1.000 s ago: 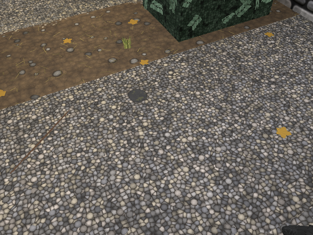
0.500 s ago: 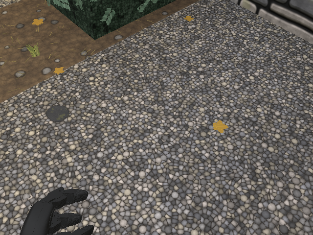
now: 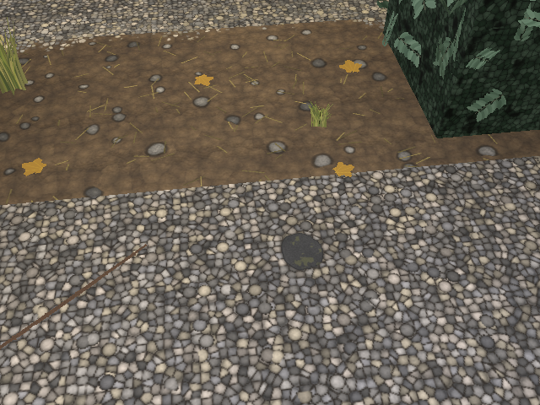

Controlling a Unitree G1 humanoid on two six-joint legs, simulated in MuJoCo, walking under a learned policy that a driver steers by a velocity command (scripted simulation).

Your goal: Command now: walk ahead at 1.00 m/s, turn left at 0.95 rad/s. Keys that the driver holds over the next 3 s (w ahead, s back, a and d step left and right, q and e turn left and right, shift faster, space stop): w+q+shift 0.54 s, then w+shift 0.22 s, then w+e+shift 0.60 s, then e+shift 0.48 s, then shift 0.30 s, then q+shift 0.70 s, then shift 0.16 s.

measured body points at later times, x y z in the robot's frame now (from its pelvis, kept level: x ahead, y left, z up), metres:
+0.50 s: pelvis +0.44 -0.03 -0.02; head +0.45 -0.03 +0.43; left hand +0.32 +0.22 -0.15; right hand +0.75 -0.18 -0.09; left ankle +0.41 +0.07 -0.64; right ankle +0.48 -0.18 -0.75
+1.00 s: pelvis +0.81 +0.24 -0.02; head +0.82 +0.26 +0.43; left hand +0.75 +0.53 -0.14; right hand +0.96 +0.01 -0.15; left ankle +0.71 +0.20 -0.75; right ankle +0.99 +0.17 -0.67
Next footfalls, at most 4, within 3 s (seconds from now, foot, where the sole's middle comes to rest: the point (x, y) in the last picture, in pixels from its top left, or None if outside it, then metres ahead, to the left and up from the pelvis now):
0.30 right None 0.52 -0.16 -0.79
0.74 left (208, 317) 0.74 0.23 -0.79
1.18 right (166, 204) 1.14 0.41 -0.79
1.56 left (103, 140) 1.44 0.70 -0.79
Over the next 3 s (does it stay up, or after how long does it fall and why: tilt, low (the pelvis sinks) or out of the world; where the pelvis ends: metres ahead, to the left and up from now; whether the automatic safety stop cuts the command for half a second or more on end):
stays up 1.35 0.54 -0.01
